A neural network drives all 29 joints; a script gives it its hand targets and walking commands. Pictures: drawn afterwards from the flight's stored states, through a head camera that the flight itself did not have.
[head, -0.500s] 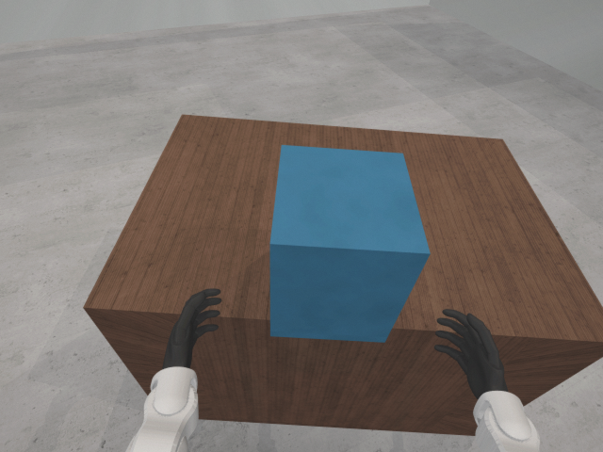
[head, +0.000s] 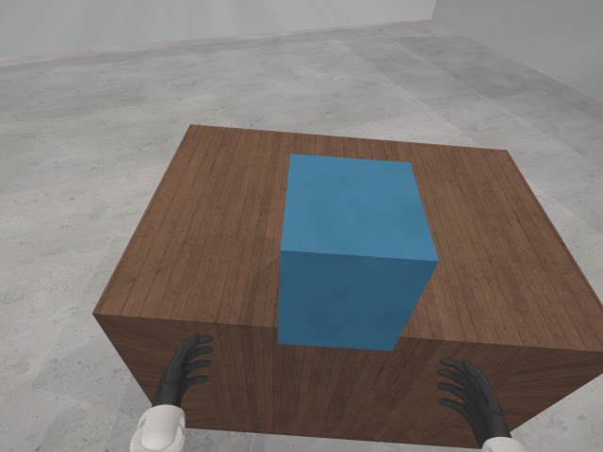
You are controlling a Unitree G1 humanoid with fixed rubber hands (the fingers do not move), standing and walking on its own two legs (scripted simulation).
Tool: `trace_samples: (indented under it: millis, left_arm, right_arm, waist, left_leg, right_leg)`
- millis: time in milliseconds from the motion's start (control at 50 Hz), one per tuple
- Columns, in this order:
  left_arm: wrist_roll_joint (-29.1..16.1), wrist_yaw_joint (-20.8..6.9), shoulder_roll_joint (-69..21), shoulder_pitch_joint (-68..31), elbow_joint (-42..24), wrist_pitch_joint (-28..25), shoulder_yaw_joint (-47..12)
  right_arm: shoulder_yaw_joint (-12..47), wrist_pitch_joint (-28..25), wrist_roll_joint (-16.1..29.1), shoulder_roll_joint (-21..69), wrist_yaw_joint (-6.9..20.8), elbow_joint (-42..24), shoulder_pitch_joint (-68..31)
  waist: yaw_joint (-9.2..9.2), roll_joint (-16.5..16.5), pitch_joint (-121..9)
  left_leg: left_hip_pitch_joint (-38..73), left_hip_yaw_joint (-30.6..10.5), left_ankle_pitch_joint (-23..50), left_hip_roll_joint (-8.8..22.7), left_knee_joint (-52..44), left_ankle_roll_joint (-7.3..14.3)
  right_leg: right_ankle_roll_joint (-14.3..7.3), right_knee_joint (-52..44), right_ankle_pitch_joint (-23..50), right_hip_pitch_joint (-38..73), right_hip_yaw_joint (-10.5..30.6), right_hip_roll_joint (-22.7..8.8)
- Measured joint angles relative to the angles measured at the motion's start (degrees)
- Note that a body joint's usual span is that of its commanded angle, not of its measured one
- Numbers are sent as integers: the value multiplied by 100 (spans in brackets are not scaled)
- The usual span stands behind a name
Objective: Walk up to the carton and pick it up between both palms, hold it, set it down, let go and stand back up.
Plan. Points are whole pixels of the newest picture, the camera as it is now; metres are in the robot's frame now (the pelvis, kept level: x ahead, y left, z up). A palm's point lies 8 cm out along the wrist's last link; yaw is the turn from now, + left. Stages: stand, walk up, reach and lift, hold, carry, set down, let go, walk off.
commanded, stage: set down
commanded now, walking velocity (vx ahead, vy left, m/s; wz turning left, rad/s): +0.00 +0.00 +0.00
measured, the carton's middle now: (342, 254) +0.43 -0.04 +0.00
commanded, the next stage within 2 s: let go in 0.68 s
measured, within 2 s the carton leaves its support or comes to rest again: neither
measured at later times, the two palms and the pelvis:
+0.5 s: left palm (111, 442) +0.15 +0.25 -0.07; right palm out of the picture +0.14 -0.22 -0.08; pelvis -0.01 +0.01 +0.00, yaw +0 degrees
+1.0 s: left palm (131, 443) +0.15 +0.23 -0.08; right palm out of the picture +0.15 -0.23 -0.08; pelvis +0.00 +0.00 +0.00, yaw +1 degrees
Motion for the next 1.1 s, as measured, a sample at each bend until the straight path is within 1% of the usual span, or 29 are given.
trace_samples:
  millis: [180,220,260,340,440,580,620,700,840,940,1100]
  left_arm:
    - [-72,-135,142,256,-163,378,28]
    - [91,-281,161,209,51,553,112]
    - [141,-453,220,224,177,730,208]
    - [153,-599,447,366,51,792,343]
    - [75,-635,767,326,-55,893,386]
    - [-91,-692,715,273,40,1162,208]
    - [-54,-686,653,246,125,1218,152]
    - [59,-669,579,198,301,1291,158]
    - [14,-596,752,130,110,1129,254]
    - [-40,-612,745,213,107,1158,223]
    - [-64,-667,672,260,165,1238,253]
  right_arm:
    - [-83,253,-298,48,-26,-314,338]
    - [-1,396,-379,15,-61,-106,264]
    - [56,514,-441,11,-138,5,245]
    - [62,460,-473,18,-257,1,347]
    - [81,462,-563,40,-300,32,372]
    - [-62,549,-813,144,-287,128,253]
    - [-99,587,-895,145,-273,210,194]
    - [-105,640,-1012,134,-268,289,157]
    - [-151,522,-1030,169,-284,168,195]
    - [-138,461,-910,179,-261,228,221]
    - [-113,501,-1013,249,-311,152,332]
  waist:
    - [12,89,75]
    - [-13,101,204]
    - [-33,99,350]
    - [-12,99,548]
    - [40,115,593]
    - [-32,231,480]
    - [-64,258,503]
    - [-58,252,567]
    - [30,115,545]
    - [-27,114,419]
    - [-65,162,329]
  left_leg:
    - [24,34,-28,-4,12,24]
    - [99,25,-32,1,16,36]
    - [145,23,-38,10,37,47]
    - [112,49,-64,24,134,51]
    - [21,56,-69,-6,215,76]
    - [-77,32,-103,-61,330,126]
    - [-59,30,-114,-68,348,133]
    - [-55,51,-122,-55,366,135]
    - [-211,17,-151,-4,458,72]
    - [-131,-36,-140,17,372,21]
    - [-117,-98,-148,44,364,-23]
  right_leg:
    - [30,-45,17,39,37,0]
    - [36,-94,34,143,29,5]
    - [43,-136,63,217,27,15]
    - [57,-128,98,214,51,25]
    - [75,-62,104,131,60,-8]
    - [113,37,73,53,39,-69]
    - [116,58,59,70,38,-76]
    - [120,87,54,60,58,-63]
    - [64,210,-6,-103,20,-21]
    - [22,158,-35,-22,-32,0]
    - [-15,224,-108,-24,-95,22]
